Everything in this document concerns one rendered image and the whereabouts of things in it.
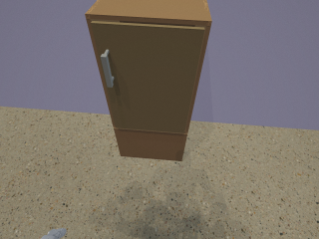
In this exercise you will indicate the cupboard door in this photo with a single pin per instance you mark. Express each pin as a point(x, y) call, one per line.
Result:
point(154, 69)

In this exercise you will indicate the handle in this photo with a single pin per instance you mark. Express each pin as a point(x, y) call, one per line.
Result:
point(107, 70)

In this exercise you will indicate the robot left hand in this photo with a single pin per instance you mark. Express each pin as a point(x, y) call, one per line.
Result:
point(55, 234)

